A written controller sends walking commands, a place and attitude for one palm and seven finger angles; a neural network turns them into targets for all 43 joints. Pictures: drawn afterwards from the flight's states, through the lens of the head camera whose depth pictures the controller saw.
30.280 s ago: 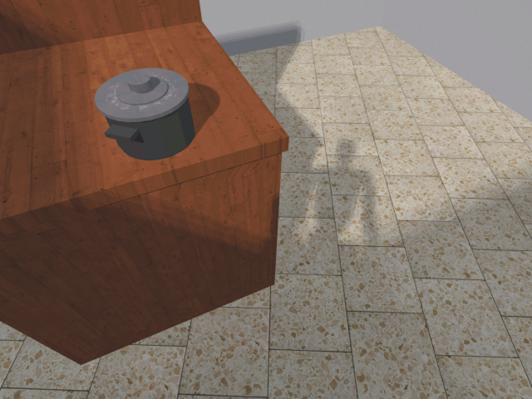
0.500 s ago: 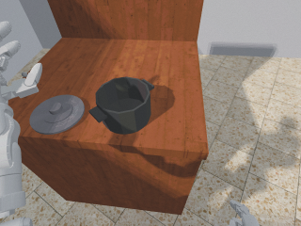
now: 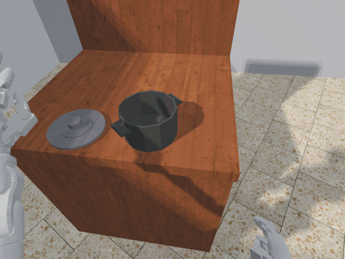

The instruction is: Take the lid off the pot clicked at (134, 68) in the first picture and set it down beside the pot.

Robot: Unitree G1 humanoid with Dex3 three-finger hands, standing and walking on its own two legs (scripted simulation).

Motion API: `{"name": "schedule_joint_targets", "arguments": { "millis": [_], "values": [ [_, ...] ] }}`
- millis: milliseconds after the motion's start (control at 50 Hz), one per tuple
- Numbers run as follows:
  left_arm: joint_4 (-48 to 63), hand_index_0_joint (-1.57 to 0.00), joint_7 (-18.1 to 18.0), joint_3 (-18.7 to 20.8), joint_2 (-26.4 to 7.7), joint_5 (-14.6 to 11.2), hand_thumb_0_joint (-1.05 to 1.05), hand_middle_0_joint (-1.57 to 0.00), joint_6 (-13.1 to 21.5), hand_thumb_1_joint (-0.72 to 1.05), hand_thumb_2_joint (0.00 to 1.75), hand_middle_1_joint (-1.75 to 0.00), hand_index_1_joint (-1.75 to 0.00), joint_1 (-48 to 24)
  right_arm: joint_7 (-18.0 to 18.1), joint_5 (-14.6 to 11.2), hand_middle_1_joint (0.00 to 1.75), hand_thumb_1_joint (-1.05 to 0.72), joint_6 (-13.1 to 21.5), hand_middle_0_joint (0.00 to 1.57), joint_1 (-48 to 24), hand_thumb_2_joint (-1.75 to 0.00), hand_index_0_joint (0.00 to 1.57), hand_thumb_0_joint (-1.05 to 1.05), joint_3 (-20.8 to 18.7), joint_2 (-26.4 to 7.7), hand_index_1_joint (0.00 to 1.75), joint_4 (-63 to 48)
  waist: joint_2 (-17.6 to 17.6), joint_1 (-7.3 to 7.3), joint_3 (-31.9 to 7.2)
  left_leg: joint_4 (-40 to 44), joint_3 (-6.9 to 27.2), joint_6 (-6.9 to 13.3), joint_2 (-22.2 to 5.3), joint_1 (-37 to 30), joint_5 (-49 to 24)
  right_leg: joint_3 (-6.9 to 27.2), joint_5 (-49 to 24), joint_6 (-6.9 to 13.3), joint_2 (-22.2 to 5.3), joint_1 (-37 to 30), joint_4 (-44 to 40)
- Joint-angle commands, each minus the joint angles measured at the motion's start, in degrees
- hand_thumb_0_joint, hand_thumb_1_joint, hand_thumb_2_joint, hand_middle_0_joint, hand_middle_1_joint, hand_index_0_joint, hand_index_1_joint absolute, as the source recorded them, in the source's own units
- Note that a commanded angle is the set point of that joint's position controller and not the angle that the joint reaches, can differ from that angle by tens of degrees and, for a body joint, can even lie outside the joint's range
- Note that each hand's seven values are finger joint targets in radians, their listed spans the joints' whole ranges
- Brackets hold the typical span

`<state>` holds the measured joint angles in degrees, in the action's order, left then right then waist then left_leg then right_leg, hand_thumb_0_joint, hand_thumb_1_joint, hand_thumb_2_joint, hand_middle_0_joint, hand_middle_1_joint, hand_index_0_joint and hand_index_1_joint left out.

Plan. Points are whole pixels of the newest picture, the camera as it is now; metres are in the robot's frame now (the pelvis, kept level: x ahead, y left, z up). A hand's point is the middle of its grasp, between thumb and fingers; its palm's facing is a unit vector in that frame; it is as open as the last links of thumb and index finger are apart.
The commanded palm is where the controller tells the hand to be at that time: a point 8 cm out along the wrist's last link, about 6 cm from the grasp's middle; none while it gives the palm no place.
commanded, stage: draw the hand back to the body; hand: left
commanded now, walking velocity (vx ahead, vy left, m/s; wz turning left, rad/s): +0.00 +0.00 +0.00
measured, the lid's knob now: (74, 122) +0.45 +0.36 +0.05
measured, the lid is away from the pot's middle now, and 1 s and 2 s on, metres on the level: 0.23 0.23 0.23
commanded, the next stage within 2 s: step back with the hand held close in 0.70 s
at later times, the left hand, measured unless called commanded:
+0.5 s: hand (11, 158) +0.18 +0.26 +0.24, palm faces +0.48 -0.83 -0.28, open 7.4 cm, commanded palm +0.12 +0.29 +0.24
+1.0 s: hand (8, 159) +0.18 +0.26 +0.24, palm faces +0.47 -0.79 -0.39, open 7.4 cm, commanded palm +0.11 +0.30 +0.24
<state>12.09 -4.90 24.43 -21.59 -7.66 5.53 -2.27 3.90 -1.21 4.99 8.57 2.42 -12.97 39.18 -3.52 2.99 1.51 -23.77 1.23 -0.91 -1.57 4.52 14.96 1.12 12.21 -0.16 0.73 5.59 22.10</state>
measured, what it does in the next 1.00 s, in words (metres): stands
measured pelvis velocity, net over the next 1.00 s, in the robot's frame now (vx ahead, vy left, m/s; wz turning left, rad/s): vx -0.02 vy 0.02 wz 0.00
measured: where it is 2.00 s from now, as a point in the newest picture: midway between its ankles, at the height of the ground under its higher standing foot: outside the picture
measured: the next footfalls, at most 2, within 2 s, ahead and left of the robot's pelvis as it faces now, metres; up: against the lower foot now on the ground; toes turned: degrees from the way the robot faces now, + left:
right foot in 1.72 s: -0.10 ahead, -0.09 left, +0.00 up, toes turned +0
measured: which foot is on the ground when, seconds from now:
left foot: down 0.00-1.00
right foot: down 0.00-1.00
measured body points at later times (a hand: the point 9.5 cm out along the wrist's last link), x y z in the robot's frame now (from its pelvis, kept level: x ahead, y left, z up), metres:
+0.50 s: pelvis -0.01 +0.01 +0.00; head -0.04 +0.00 +0.45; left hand +0.15 +0.30 +0.26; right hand +0.19 -0.19 -0.08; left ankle -0.02 +0.13 -0.74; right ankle +0.00 -0.12 -0.74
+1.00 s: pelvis -0.02 +0.02 +0.00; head -0.02 +0.02 +0.45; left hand +0.15 +0.30 +0.26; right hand +0.17 -0.20 -0.08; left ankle -0.02 +0.13 -0.74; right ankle +0.00 -0.12 -0.74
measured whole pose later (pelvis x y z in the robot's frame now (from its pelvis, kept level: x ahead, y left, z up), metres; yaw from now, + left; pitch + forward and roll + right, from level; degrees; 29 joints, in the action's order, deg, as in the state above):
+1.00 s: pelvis -0.02 +0.02 +0.00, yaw +0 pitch -2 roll -2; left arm 35.2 -5.3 26.9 -22.7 -4.3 11.5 21.5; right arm 1.8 -0.1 2.9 9.1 1.7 -12.9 34.7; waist -2.1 1.9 1.7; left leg -27.2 0.9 0.5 -1.1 10.0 14.8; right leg 1.5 9.3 -1.8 0.3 8.8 20.5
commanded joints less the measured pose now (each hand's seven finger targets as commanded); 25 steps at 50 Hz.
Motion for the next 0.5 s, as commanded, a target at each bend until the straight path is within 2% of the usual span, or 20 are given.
{"name": "schedule_joint_targets", "arguments": {
  "millis": [0,20,60,120,140,160,200,220,260,280,300,320,380,400,480],
  "values": [
    [16.5,-0.20,-0.9,5.4,-14.6,0.2,0.00,-0.20,4.4,0.90,0.90,-0.30,-0.30,-13.2,0.9,-0.1,0.30,-0.90,3.6,0.20,-9.0,-0.90,0.20,0.00,-2.5,-5.5,0.30,-9.3,-0.1,-0.43,-9.6,3.2,-3.7,3.1,1.3,-1.9,-11.4,-2.9,-10.9,1.4,-0.4,-2.3,-3.2],
    [18.1,-0.20,-1.0,5.0,-14.0,0.4,0.00,-0.20,4.6,0.90,0.90,-0.30,-0.30,-12.6,0.9,0.1,0.30,-0.90,3.9,0.20,-9.2,-0.90,0.20,0.00,-2.5,-5.5,0.30,-9.2,-2.3,-0.21,-9.9,3.3,-3.6,3.0,1.4,-2.1,-11.7,-2.8,-11.2,1.6,-0.4,-2.3,-2.9],
    [18.1,-0.20,-0.8,4.0,-12.4,0.3,0.00,-0.20,4.4,0.90,0.90,-0.30,-0.30,-8.3,0.7,0.3,0.30,-0.90,4.2,0.20,-9.0,-0.90,0.20,0.00,-2.4,-5.2,0.30,-9.2,-2.2,0.08,-9.4,3.6,-3.4,2.9,1.2,-2.1,-11.8,-2.9,-11.0,1.6,-0.3,-2.4,-2.9],
    [18.4,-0.20,-0.8,3.5,-11.5,0.4,0.00,-0.20,4.2,0.90,0.90,-0.30,-0.30,-5.8,0.6,0.3,0.30,-0.90,4.0,0.20,-8.9,-0.90,0.20,0.00,-2.5,-5.4,0.30,-9.0,-0.9,-0.23,-6.3,4.2,-3.1,2.7,1.1,-0.7,-9.7,-3.1,-8.5,1.7,-0.1,-1.1,-3.6],
    [19.6,-0.20,-0.9,4.3,-12.0,0.5,0.00,-0.20,4.4,0.90,0.90,-0.30,-0.30,-4.8,0.6,0.4,0.30,-0.90,4.2,0.20,-9.0,-0.90,0.20,0.00,-2.5,-5.3,0.30,-9.2,-1.3,0.06,-6.7,4.3,-2.9,2.7,1.0,-0.6,-9.6,-3.0,-8.2,1.7,-0.2,-1.6,-3.5],
    [19.1,-0.20,-0.8,4.5,-11.8,0.4,0.00,-0.20,4.3,0.90,0.90,-0.30,-0.30,-3.0,0.7,0.5,0.30,-0.90,4.1,0.20,-9.0,-0.90,0.20,0.00,-2.4,-5.2,0.30,-9.0,-0.4,0.17,-5.9,4.3,-2.9,2.7,1.0,-0.1,-9.4,-3.1,-8.0,1.7,-0.2,-1.4,-3.6],
    [21.8,-0.20,-0.8,5.7,-12.5,0.4,0.00,-0.20,4.7,0.90,0.90,-0.30,-0.30,0.2,0.5,0.6,0.30,-0.90,4.3,0.20,-8.9,-0.90,0.20,0.00,-2.6,-5.2,0.30,-9.2,0.4,0.23,-6.9,4.0,-2.9,2.7,0.9,-0.6,-10.3,-3.0,-8.8,1.7,-0.3,-2.4,-3.4],
    [21.6,-0.20,-0.7,5.3,-11.8,0.4,0.00,-0.20,4.6,0.90,0.90,-0.30,-0.30,1.3,0.5,0.8,0.30,-0.90,4.1,0.20,-9.1,-0.90,0.20,0.00,-2.6,-5.3,0.30,-9.2,0.0,0.46,-6.1,4.2,-3.0,2.7,0.9,0.1,-9.8,-3.0,-8.3,1.7,-0.2,-1.9,-3.6],
    [23.6,-0.20,-0.5,4.8,-11.2,0.4,0.00,-0.20,4.5,0.90,0.90,-0.30,-0.30,3.4,0.4,0.8,0.30,-0.90,4.2,0.20,-9.1,-0.90,0.20,0.00,-2.6,-5.0,0.30,-9.5,0.7,0.58,-6.8,4.2,-2.8,2.7,0.8,-0.2,-10.1,-2.9,-8.4,1.6,-0.3,-2.4,-3.7],
    [25.5,-0.20,-0.3,3.3,-10.0,0.7,0.00,-0.20,4.6,0.90,0.90,-0.30,-0.30,2.7,0.3,0.8,0.30,-0.90,4.3,0.20,-9.4,-0.90,0.20,0.00,-2.5,-4.9,0.30,-9.6,-0.4,0.31,-6.3,4.0,-2.9,2.6,0.8,-0.6,-10.1,-2.8,-8.2,1.7,-0.2,-1.7,-3.7],
    [27.1,-0.20,-0.4,3.3,-10.2,0.8,0.00,-0.20,4.9,0.90,0.90,-0.30,-0.30,3.1,0.3,0.8,0.30,-0.90,4.7,0.20,-9.4,-0.90,0.20,0.00,-2.5,-4.9,0.30,-9.9,-1.0,-0.05,-6.4,4.1,-2.7,2.6,0.8,-0.9,-9.4,-2.9,-7.6,1.6,-0.3,-1.6,-3.7],
    [27.3,-0.20,-0.6,4.1,-10.8,0.9,0.00,-0.20,4.9,0.90,0.90,-0.30,-0.30,4.9,0.3,1.0,0.30,-0.90,5.0,0.20,-9.3,-0.90,0.20,0.00,-2.6,-5.0,0.30,-9.7,-2.4,0.36,-6.0,4.1,-2.7,2.6,0.9,-0.4,-8.9,-2.8,-7.2,1.7,-0.3,-1.4,-4.0],
    [29.2,-0.20,-0.7,4.3,-10.3,1.1,0.00,-0.20,4.7,0.90,0.90,-0.30,-0.30,9.0,0.2,1.1,0.30,-0.90,5.2,0.20,-8.8,-0.90,0.20,0.00,-2.6,-4.6,0.30,-9.8,-0.8,0.69,-6.0,4.1,-2.6,2.4,0.7,-0.3,-9.5,-2.9,-7.4,1.8,-0.1,-2.0,-3.9],
    [29.6,-0.20,-0.8,4.2,-10.3,1.2,0.00,-0.20,4.8,0.90,0.90,-0.30,-0.30,9.5,0.2,1.0,0.30,-0.90,5.2,0.20,-8.8,-0.90,0.20,0.00,-2.4,-4.6,0.30,-9.9,-1.5,0.38,-5.3,4.2,-2.5,2.3,0.8,-0.2,-8.9,-2.9,-6.7,1.9,-0.1,-1.6,-3.9],
    [30.4,-0.20,-0.8,3.0,-8.5,1.5,0.00,-0.20,4.4,0.90,0.90,-0.30,-0.30,13.5,0.3,1.1,0.30,-0.90,5.3,0.20,-8.8,-0.90,0.20,0.00,-2.5,-4.3,0.30,-10.1,-0.8,0.63,-2.7,4.5,-2.4,2.1,0.6,0.7,-6.9,-2.8,-4.1,1.9,0.1,-0.2,-4.6]
  ]
}}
